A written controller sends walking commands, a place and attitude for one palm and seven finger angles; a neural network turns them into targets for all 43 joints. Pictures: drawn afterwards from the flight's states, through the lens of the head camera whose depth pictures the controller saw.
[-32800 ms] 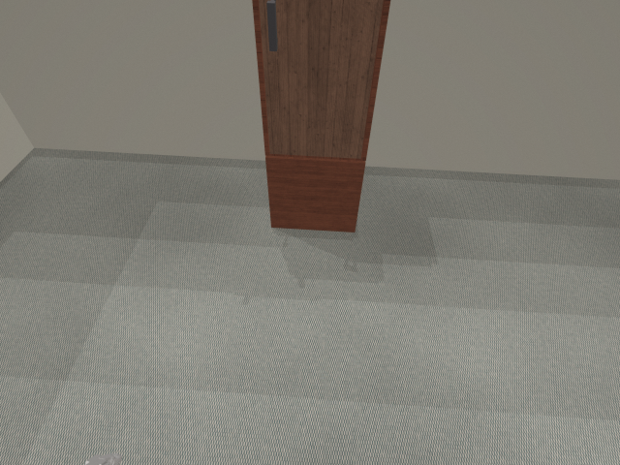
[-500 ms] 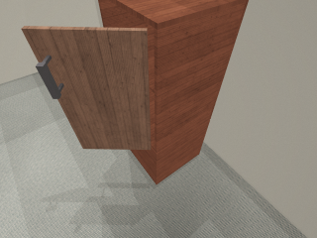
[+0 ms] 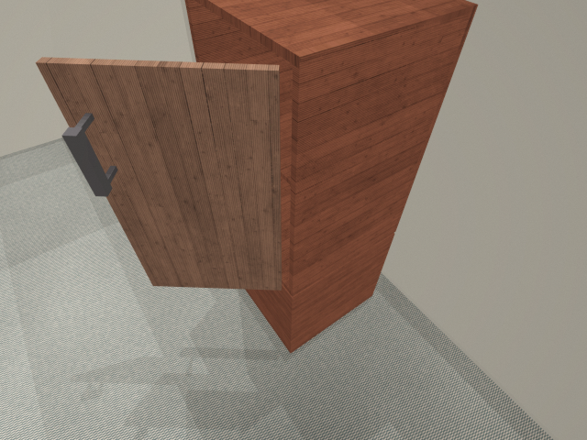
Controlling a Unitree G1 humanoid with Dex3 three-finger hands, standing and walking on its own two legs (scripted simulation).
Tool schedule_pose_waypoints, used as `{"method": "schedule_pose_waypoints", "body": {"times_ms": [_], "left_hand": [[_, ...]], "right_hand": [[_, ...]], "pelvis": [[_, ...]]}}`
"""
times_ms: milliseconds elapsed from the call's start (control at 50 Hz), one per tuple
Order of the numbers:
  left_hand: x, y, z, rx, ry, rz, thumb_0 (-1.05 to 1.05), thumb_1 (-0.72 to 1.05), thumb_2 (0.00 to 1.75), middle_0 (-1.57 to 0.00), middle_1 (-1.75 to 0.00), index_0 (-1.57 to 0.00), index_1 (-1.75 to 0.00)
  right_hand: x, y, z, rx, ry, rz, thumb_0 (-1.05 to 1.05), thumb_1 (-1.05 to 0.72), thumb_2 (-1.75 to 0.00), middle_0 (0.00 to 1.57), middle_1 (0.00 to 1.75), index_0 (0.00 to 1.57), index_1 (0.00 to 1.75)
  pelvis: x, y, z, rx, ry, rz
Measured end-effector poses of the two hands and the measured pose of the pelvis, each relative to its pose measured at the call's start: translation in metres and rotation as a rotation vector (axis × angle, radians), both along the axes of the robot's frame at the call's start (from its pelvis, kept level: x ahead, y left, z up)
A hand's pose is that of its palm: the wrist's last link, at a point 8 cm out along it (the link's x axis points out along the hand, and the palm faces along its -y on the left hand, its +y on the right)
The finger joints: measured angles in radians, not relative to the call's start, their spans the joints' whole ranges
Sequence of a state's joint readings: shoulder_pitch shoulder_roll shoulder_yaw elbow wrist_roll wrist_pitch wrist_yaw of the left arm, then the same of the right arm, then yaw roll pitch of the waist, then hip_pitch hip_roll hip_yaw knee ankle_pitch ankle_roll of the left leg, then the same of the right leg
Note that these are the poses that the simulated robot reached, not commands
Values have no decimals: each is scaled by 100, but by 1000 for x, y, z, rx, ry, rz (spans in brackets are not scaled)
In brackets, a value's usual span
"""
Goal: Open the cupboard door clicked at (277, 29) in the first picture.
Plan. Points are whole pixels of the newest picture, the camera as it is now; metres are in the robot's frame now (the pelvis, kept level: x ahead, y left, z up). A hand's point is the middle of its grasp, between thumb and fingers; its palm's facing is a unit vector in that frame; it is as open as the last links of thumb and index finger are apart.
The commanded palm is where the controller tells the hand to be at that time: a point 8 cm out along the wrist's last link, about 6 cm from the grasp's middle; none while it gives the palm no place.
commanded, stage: come to a stop and stand still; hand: left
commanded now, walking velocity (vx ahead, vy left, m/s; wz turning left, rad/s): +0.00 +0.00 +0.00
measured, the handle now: (95, 155) +0.50 +0.36 +0.11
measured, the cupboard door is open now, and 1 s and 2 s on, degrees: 53 53 53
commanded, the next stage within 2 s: look again from close up in 0.26 s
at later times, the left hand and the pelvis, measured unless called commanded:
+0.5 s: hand out of the picture +0.00 +0.17 -0.18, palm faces +0.04 -0.98 -0.19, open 7.4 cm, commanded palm none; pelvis +0.01 +0.00 +0.00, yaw +0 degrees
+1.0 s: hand out of the picture -0.02 +0.16 -0.17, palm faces +0.06 -0.98 -0.18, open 7.4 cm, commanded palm none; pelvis +0.01 +0.00 +0.00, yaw +1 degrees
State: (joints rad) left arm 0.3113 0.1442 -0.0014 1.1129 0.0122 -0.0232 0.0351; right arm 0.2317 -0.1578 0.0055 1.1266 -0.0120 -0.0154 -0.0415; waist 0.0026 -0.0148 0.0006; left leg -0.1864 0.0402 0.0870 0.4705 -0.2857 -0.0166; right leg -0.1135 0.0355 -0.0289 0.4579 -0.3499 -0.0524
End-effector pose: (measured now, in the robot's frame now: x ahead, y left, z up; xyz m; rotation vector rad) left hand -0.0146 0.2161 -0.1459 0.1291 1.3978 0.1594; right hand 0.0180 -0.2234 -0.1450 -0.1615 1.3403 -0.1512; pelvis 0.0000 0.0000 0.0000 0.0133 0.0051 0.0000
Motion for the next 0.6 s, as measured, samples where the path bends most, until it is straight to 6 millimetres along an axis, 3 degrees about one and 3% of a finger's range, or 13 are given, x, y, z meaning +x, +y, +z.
{"method": "schedule_pose_waypoints", "body": {"times_ms": [320, 600], "left_hand": [[15, 7, 1, 9, -10, 1, 0, 91, 90, -20, -30, -20, -30], [8, 5, 2, 2, 15, 9, 0, 91, 90, -20, -30, -20, -30]], "right_hand": [[-2, 5, 0, 0, 36, -7, 1, -93, -90, 20, 30, 20, 30], [-15, 13, -1, 16, 74, -13, 1, -92, -90, 20, 30, 20, 30]], "pelvis": [[10, 3, 1, 1, -2, 2], [11, 5, 2, 3, -2, 4]]}}
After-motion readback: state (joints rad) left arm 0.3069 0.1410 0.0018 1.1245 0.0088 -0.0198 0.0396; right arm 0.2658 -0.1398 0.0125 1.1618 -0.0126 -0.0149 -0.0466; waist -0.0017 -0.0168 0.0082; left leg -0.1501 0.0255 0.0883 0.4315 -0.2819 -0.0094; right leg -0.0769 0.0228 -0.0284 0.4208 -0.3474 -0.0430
